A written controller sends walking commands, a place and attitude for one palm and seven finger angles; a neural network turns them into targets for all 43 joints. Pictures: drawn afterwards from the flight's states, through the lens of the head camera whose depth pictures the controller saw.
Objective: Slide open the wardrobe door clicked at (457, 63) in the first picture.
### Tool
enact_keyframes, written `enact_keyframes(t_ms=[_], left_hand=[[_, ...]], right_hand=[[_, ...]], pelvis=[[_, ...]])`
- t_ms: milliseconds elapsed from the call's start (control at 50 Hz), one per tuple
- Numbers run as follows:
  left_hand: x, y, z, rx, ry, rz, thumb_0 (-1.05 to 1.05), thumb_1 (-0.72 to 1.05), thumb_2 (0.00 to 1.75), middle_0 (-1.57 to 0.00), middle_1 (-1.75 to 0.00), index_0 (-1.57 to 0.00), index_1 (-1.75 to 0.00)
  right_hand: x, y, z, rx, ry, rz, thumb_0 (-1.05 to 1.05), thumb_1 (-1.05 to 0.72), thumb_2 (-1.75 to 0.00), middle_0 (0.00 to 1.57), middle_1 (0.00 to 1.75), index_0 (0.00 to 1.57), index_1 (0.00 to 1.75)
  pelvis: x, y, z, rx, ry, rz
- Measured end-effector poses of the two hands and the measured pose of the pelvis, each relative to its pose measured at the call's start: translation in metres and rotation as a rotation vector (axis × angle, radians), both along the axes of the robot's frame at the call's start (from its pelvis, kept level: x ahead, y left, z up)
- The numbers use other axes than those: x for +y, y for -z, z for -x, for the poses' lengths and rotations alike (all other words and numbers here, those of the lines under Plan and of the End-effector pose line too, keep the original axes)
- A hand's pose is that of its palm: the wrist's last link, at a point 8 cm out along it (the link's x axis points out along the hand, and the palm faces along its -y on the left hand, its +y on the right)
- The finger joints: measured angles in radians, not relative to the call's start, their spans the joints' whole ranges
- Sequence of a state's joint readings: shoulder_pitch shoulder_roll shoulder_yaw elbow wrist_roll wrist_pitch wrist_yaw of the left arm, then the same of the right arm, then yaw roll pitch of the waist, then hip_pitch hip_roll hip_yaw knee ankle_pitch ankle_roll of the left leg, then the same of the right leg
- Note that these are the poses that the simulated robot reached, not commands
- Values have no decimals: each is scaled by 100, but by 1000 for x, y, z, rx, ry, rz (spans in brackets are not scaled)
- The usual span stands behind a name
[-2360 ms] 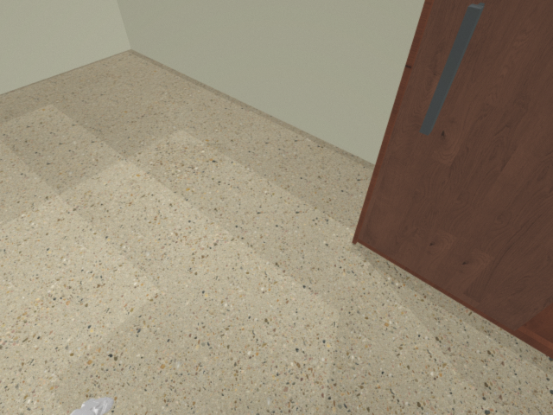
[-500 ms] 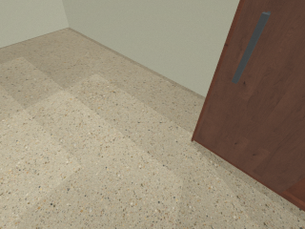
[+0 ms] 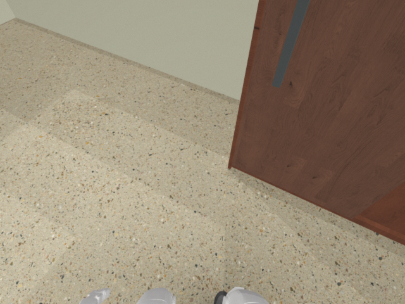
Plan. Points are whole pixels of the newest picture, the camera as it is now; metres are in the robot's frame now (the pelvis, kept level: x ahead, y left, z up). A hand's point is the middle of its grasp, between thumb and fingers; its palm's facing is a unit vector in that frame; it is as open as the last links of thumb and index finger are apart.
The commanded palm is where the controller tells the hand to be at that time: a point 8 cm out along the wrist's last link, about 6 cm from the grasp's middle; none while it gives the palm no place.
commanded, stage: turn to face it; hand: left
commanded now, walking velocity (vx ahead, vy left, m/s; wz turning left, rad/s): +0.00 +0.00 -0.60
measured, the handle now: (293, 34) +0.79 -0.23 +0.11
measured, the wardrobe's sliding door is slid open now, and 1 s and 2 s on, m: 0.00 0.00 0.00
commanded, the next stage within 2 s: take the last steps up to it in 0.58 s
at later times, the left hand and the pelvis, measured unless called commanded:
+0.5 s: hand (98, 301) +0.14 +0.23 -0.15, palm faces -0.21 -0.95 -0.22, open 7.4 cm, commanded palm none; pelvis +0.03 +0.04 +0.02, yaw -16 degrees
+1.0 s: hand (132, 282) +0.18 +0.17 -0.16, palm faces -0.35 -0.92 -0.18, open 7.3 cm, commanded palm none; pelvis +0.07 +0.02 +0.01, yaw -23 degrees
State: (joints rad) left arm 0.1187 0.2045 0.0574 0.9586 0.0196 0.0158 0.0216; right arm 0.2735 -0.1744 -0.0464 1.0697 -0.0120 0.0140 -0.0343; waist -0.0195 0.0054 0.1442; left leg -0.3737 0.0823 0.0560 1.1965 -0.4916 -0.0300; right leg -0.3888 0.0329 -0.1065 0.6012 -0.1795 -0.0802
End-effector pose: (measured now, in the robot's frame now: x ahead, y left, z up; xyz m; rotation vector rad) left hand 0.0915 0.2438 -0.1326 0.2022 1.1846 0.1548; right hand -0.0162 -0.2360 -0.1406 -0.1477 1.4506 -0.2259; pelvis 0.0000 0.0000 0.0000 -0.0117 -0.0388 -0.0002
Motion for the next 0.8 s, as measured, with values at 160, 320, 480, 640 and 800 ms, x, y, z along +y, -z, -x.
enact_keyframes(t_ms=[160,320,480,640,800], left_hand=[[9,-5,-23,-2,69,22,1,91,90,-20,-30,-20,-30],[36,-3,-38,30,121,46,1,91,90,-20,-30,-20,-30],[41,-12,-49,105,191,12,1,91,90,-20,-30,-20,-30],[-8,-12,-84,82,341,-36,1,91,90,-20,-30,-20,-30],[-44,-26,-97,17,381,-13,1,91,90,-20,-30,-20,-30]], right_hand=[[5,-27,-116,-339,-43,37,1,-91,-90,20,30,20,30],[30,-45,-106,-366,15,78,0,-91,-90,20,30,20,30],[34,-41,-51,-234,144,69,1,-91,-90,20,30,20,30],[16,-4,20,-109,314,9,1,-91,-90,20,30,20,30],[6,-9,34,-67,352,0,1,-91,-90,20,30,19,30]], pelvis=[[17,-6,-9,40,92,-14],[43,-12,-20,42,181,-4],[42,-21,-30,52,271,2],[17,-5,-31,50,355,-18],[7,-16,-33,38,379,-25]])
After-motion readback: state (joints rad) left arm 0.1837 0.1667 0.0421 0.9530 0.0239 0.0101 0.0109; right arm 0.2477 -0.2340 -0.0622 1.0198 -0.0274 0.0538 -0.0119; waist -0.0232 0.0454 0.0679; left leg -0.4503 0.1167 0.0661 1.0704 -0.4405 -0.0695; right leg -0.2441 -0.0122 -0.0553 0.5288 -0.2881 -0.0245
